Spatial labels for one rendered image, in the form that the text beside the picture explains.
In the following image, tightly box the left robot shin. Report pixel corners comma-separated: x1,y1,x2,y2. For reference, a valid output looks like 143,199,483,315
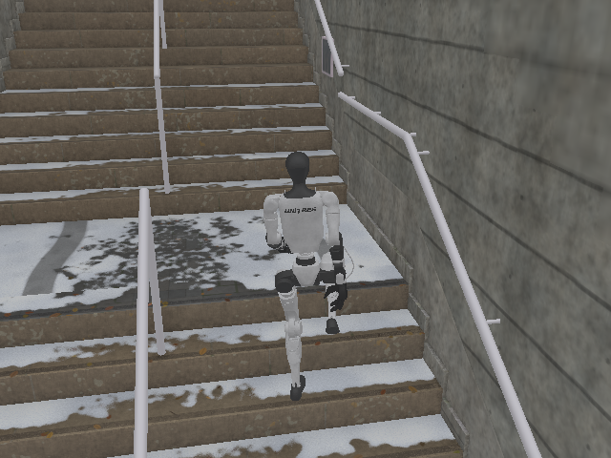
284,322,302,387

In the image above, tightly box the left robot hand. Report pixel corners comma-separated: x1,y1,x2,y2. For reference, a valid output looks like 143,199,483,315
278,237,293,254

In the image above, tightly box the right robot hand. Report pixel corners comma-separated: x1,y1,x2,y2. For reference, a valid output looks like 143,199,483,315
324,282,348,312

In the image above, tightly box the right robot forearm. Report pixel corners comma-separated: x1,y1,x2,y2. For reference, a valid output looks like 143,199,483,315
329,232,347,284

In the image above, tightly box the left robot forearm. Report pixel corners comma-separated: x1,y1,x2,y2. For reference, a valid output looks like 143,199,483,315
265,233,285,250

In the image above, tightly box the right robot upper arm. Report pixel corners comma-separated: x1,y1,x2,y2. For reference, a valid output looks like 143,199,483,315
320,191,340,246

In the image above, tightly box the left robot upper arm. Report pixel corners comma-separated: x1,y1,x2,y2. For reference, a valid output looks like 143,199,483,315
263,194,282,245

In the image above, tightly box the humanoid robot head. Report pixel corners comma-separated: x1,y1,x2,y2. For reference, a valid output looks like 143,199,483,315
284,152,316,198

